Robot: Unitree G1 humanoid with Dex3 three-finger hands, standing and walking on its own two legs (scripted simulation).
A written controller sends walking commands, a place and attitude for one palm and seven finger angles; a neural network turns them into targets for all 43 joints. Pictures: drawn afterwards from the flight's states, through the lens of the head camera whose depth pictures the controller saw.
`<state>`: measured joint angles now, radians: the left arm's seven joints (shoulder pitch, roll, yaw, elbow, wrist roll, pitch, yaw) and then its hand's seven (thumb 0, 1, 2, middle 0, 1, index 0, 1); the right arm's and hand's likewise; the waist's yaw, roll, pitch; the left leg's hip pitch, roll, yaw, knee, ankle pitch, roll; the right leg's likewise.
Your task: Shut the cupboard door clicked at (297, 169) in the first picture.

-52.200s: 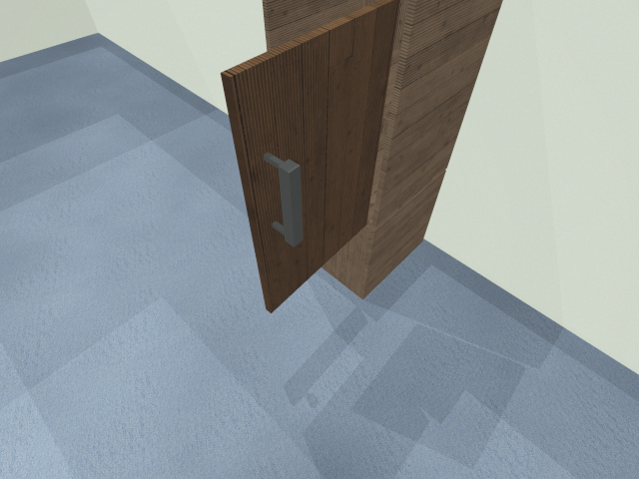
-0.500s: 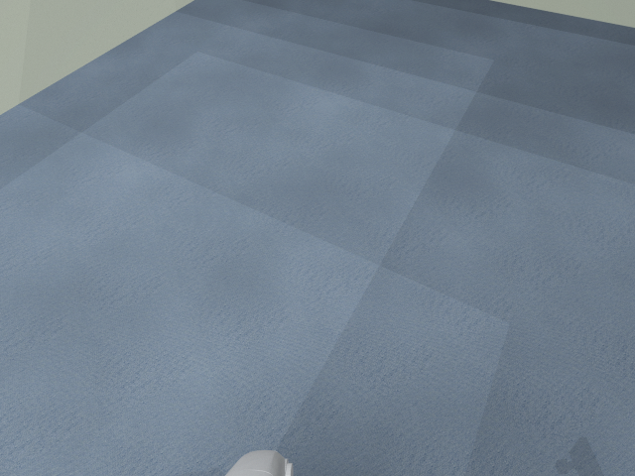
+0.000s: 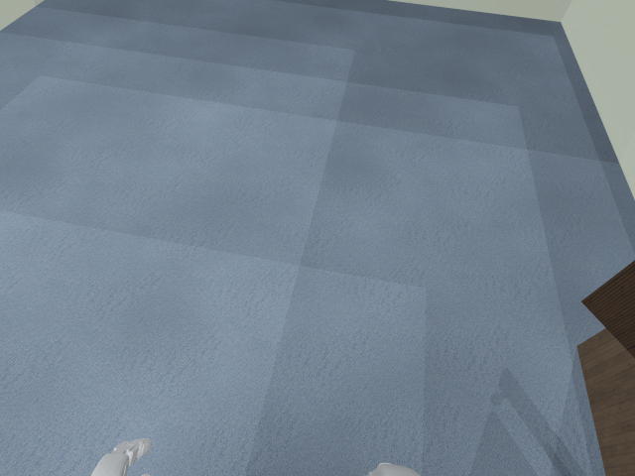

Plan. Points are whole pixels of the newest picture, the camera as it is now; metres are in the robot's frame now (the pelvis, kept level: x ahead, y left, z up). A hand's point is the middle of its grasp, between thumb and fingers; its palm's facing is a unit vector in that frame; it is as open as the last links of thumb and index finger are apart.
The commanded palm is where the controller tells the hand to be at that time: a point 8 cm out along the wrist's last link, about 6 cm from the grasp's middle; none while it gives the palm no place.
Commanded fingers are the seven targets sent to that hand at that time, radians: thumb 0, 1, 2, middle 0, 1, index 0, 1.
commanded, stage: turn to face it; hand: left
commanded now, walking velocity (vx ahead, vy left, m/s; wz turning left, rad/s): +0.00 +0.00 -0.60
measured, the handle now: out of the picture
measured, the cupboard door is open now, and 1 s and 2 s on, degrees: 36 36 36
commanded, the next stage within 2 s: take the last steps up to it in 1.68 s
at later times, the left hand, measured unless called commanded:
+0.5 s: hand (202, 460) +0.15 +0.18 -0.18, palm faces -0.25 -0.95 -0.19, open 7.4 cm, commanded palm none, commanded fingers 0.00 0.90 0.90 -0.20 -0.30 -0.20 -0.30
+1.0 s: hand (260, 429) +0.20 +0.10 -0.16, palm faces -0.53 -0.81 -0.25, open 7.4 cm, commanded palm none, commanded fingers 0.00 0.90 0.90 -0.20 -0.30 -0.20 -0.30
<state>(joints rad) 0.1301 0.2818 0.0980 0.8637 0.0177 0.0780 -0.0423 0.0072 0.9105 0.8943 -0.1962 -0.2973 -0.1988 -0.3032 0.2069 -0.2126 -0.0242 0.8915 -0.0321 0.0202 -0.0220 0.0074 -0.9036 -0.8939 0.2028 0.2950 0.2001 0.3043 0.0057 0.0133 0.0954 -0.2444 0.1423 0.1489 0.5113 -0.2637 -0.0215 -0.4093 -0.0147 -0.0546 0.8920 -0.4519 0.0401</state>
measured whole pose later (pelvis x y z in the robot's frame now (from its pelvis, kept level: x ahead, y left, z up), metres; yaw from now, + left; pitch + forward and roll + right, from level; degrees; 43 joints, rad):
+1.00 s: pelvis +0.02 -0.03 +0.00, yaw -34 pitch +2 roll +1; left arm 0.19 0.22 0.05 0.88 0.02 0.04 -0.01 0.01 0.90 0.89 -0.20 -0.30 -0.21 -0.30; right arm 0.14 -0.26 -0.05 0.88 -0.01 0.06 -0.02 0.01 -0.91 -0.89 0.20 0.29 0.19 0.30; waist 0.01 0.01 0.09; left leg -0.49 0.07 0.03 0.97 -0.41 -0.09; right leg -0.26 0.03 0.05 0.51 -0.29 -0.03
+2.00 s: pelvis +0.06 -0.06 +0.00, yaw -59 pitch +1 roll -2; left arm 0.20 0.22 0.07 0.97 0.02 0.06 -0.04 0.01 0.91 0.89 -0.20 -0.30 -0.20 -0.30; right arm 0.29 -0.17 -0.01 0.97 -0.04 -0.01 -0.02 0.01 -0.90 -0.89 0.20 0.29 0.20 0.30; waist -0.02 -0.01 0.03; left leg -0.23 0.10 0.11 0.46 -0.25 -0.01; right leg -0.39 -0.01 -0.04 0.89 -0.44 0.00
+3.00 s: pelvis +0.13 -0.30 +0.00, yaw -60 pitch +1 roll +1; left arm 0.14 0.16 0.04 1.03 0.02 0.00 0.03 0.00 0.91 0.89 -0.20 -0.30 -0.20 -0.30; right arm 0.24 -0.18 -0.04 1.06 0.00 0.05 -0.02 0.01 -0.91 -0.89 0.20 0.29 0.20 0.30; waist -0.01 0.00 0.08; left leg -0.28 0.02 0.07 0.73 -0.48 -0.04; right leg -0.28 -0.05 -0.05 0.51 -0.24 -0.01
